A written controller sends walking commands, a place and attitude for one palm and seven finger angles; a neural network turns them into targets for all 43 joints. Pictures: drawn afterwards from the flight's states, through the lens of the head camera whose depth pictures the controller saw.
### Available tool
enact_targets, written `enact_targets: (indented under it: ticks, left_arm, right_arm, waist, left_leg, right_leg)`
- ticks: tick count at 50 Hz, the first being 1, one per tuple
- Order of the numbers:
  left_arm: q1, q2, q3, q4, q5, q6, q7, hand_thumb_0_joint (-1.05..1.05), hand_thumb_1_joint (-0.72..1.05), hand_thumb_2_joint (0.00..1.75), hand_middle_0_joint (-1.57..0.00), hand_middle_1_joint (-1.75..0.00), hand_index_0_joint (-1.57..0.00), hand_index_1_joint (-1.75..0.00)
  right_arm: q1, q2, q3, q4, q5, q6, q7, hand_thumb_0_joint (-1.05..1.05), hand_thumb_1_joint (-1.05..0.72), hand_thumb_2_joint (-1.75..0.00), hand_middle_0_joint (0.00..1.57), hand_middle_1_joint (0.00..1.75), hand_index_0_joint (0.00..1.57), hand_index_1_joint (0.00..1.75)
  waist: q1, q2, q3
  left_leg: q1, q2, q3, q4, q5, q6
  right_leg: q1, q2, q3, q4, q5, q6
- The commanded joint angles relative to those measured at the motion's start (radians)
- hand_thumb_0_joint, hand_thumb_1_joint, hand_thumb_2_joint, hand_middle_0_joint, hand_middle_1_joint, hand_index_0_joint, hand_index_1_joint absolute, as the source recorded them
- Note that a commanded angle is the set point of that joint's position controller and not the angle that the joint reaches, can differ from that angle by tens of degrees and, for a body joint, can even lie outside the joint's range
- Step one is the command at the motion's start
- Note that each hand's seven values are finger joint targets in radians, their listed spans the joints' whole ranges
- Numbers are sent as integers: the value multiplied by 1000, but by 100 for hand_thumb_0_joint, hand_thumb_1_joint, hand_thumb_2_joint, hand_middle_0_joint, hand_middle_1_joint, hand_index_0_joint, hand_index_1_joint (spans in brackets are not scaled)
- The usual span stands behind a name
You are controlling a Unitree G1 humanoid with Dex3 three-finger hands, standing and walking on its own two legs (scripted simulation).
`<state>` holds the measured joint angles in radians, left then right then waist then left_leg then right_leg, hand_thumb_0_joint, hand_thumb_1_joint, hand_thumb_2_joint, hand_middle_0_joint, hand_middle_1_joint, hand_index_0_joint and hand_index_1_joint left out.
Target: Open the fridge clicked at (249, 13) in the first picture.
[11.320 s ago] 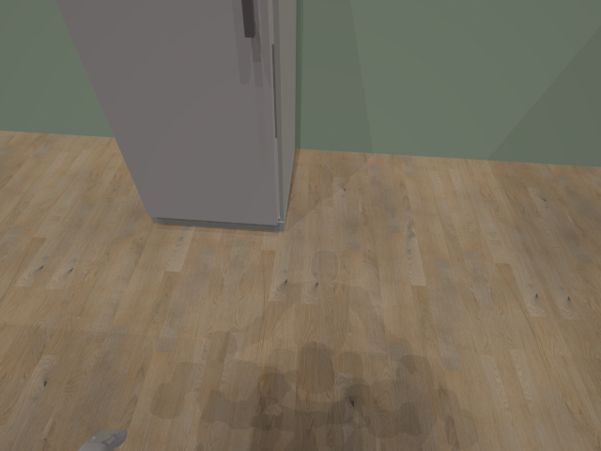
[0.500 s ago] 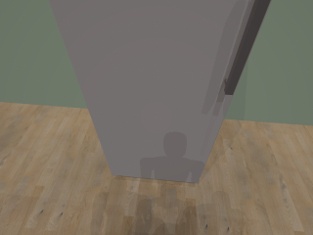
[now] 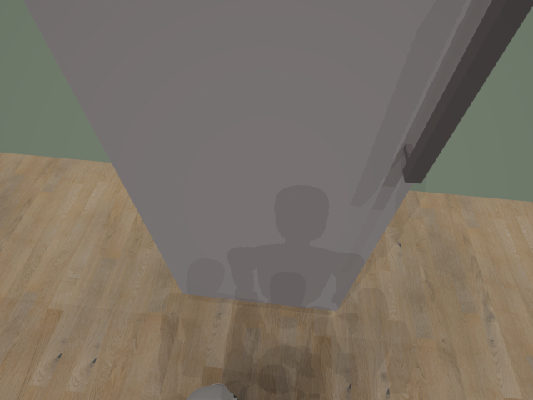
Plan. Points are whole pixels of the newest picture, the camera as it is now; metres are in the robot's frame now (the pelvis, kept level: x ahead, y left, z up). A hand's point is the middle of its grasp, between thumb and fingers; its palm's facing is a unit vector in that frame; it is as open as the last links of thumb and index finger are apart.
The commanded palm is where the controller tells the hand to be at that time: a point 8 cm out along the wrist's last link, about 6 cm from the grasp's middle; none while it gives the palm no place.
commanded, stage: come to a stop and stand still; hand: right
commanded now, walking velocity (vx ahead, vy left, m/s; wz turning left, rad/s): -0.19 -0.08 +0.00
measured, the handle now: (467, 58) +0.44 -0.18 +0.28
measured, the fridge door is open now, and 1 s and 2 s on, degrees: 0 0 0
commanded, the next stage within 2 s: look again from close up in 1.64 s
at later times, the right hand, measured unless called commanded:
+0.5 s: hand out of the picture +0.00 -0.21 -0.17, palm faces +0.07 +0.98 -0.21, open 7.3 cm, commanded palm none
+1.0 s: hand out of the picture -0.07 -0.18 -0.16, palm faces +0.04 +0.99 -0.13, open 7.4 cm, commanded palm none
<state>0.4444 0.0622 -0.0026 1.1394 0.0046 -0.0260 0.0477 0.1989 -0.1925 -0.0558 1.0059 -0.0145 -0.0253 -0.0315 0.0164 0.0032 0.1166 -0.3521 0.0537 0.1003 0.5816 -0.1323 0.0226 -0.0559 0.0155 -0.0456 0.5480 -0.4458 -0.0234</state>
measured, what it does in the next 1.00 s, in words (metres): steps on the spot: right foot, then left foot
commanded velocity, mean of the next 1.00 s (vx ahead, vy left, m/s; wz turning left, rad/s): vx -0.02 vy -0.01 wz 0.00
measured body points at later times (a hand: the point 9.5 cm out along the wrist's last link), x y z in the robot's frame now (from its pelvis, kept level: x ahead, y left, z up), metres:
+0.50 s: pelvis -0.02 -0.03 +0.01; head +0.00 -0.03 +0.46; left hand +0.06 +0.20 -0.14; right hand +0.00 -0.26 -0.15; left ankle -0.04 +0.09 -0.73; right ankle -0.01 -0.12 -0.73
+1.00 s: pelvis -0.05 -0.03 +0.02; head -0.04 -0.04 +0.47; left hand -0.10 +0.18 -0.14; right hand -0.07 -0.23 -0.15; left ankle -0.04 +0.09 -0.73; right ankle -0.01 -0.12 -0.73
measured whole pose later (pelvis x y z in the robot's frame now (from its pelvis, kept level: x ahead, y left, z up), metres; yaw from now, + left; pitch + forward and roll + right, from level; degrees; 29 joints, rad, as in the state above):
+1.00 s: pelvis -0.05 -0.03 +0.02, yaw -1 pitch -2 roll +0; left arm 0.35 0.11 0.00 1.15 0.01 0.01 0.02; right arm 0.33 -0.12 0.01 1.10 -0.01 -0.01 -0.03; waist 0.01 0.02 0.05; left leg -0.18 0.02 0.06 0.43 -0.22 0.00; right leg -0.23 0.00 -0.09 0.41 -0.15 -0.04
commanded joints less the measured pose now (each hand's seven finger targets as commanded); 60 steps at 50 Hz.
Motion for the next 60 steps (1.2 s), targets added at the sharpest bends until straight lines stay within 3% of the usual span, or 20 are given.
enact_targets:
  ticks: [1,2,4,9,10,11,12,13,15,17,21,24,25,27,33,48,49,51,54,60]
  left_arm:
    - [27,95,54,-67,-15,15,2,0,90,90,-20,-30,-20,-30]
    - [-25,98,54,-82,-10,26,2,0,90,90,-20,-30,-20,-30]
    - [-42,80,54,-76,-6,36,-7,0,90,90,-20,-30,-20,-30]
    - [28,72,54,-67,5,37,-23,0,90,90,-20,-30,-20,-30]
    - [26,111,57,-77,7,30,-22,0,90,90,-20,-30,-20,-30]
    - [-20,181,65,-114,19,20,-21,0,90,90,-20,-30,-20,-30]
    - [-102,230,70,-162,30,22,-22,0,90,90,-20,-30,-20,-30]
    - [-164,224,69,-180,30,15,-15,0,90,90,-20,-30,-20,-30]
    - [-242,201,56,-200,29,10,-9,0,90,90,-20,-30,-20,-30]
    - [-232,205,58,-198,26,9,-10,0,90,90,-20,-30,-20,-30]
    - [-164,223,65,-172,18,9,-9,0,90,90,-20,-30,-20,-30]
    - [-172,176,56,-169,-1,1,-18,0,90,90,-20,-30,-20,-30]
    - [-177,168,51,-168,-2,4,-22,0,90,90,-20,-30,-20,-30]
    - [-194,177,47,-146,3,18,-23,0,90,90,-20,-30,-20,-30]
    - [-185,167,31,-93,8,21,-29,0,90,90,-20,-30,-20,-30]
    - [-61,141,20,-22,10,8,-21,0,90,90,-20,-30,-20,-30]
    - [-145,267,27,-145,18,2,-33,0,90,90,-20,-30,-20,-30]
    - [-98,208,46,-158,21,-15,-20,0,90,90,-20,-30,-20,-30]
    - [-51,174,42,-175,24,7,-22,0,90,90,-20,-30,-20,-30]
    - [-78,233,54,-205,15,-2,-24,0,90,90,-20,-30,-20,-30]
  right_arm:
    - [238,-141,-27,19,-4,-2,-19,0,-90,-90,20,30,20,30]
    - [181,-125,-22,-2,-8,5,-24,0,-90,-90,20,30,20,30]
    - [71,-112,-23,-44,-16,24,-30,0,-90,-90,20,30,20,30]
    - [-8,-122,-31,-87,-12,46,-15,0,-90,-90,20,30,20,30]
    - [-11,-90,-25,-102,-5,54,-8,0,-90,-90,20,30,20,30]
    - [-1,-34,-17,-122,4,63,-2,0,-90,-90,20,30,20,30]
    - [-15,-30,-17,-128,2,68,-4,0,-90,-90,20,30,20,30]
    - [-27,-38,-19,-115,-7,76,-6,0,-90,-90,20,30,20,30]
    - [55,-21,-20,-80,-14,70,-1,0,-90,-90,20,30,20,30]
    - [75,4,-4,-67,-10,60,1,0,-90,-90,20,30,20,30]
    - [81,1,14,-59,-6,31,-2,0,-90,-90,20,30,20,30]
    - [135,-65,18,-24,-8,2,-12,0,-90,-90,20,30,20,30]
    - [135,-77,23,-19,-7,0,-12,0,-90,-90,20,30,20,30]
    - [112,-59,32,-10,-2,1,-8,0,-90,-90,20,30,20,30]
    - [132,-44,43,22,-3,12,-4,0,-90,-90,20,30,20,30]
    - [207,1,45,84,0,10,-7,0,-90,-90,20,30,20,30]
    - [170,-181,56,12,-17,-19,-7,0,-90,-90,20,30,20,30]
    - [177,-91,40,1,-7,-17,-15,0,-90,-90,20,30,20,30]
    - [175,-63,40,-29,-11,-2,-18,0,-90,-90,20,30,20,30]
    - [178,-95,28,-69,-12,4,-19,0,-90,-90,20,30,20,30]
  waist:
    - [-80,272,-235]
    - [-80,288,-205]
    - [-38,148,-156]
    - [25,157,-151]
    - [28,40,-120]
    - [13,-207,-84]
    - [9,-263,-30]
    - [-3,-240,-9]
    - [-55,-151,-22]
    - [-45,-125,-77]
    - [-16,-95,-159]
    - [-6,15,-173]
    - [-3,36,-170]
    - [1,148,-149]
    - [-7,38,-16]
    - [-24,-31,-21]
    - [-1,-35,59]
    - [5,-58,-212]
    - [12,54,-115]
    - [-8,-43,-23]
  left_leg:
    - [395,377,-309,-90,977,257]
    - [304,375,-309,-116,856,270]
    - [201,320,-228,-137,642,233]
    - [-21,201,-155,-110,109,106]
    - [-72,138,-115,-36,-25,56]
    - [-103,24,-39,75,-253,-15]
    - [-56,-27,-43,243,-390,-26]
    - [-25,-13,-116,350,-377,-22]
    - [-39,-13,-131,412,-307,-20]
    - [-38,-11,-104,312,-293,-33]
    - [61,-4,-65,-61,-226,-47]
    - [222,99,-188,-203,281,-7]
    - [209,135,-188,-172,346,12]
    - [139,114,-190,-194,205,20]
    - [38,67,-181,-292,-213,2]
    - [111,47,-134,-252,-160,7]
    - [87,33,-126,-235,-67,22]
    - [124,78,-164,-178,-154,34]
    - [42,76,-187,-202,-267,36]
    - [53,20,-134,-123,-165,23]
  right_leg:
    - [-314,-8,16,417,-196,30]
    - [-328,-31,57,473,-224,29]
    - [-310,-43,49,402,-167,32]
    - [-81,-24,-59,-10,179,47]
    - [-58,-67,-9,-117,217,33]
    - [-160,-253,231,-257,282,-45]
    - [-316,-368,349,-344,278,-133]
    - [-386,-353,334,-364,269,-152]
    - [-327,-289,213,-299,379,-146]
    - [-196,-255,142,-253,504,-144]
    - [0,-250,132,-151,758,-134]
    - [-96,-139,59,-81,550,-19]
    - [-101,-117,42,-104,458,-2]
    - [-69,-113,31,-127,345,12]
    - [-117,-117,56,-221,178,9]
    - [-208,-132,102,-285,99,6]
    - [-212,-73,81,-198,242,18]
    - [-162,-108,102,-91,197,-5]
    - [-254,-98,86,-61,126,-8]
    - [-324,-139,138,-174,86,-30]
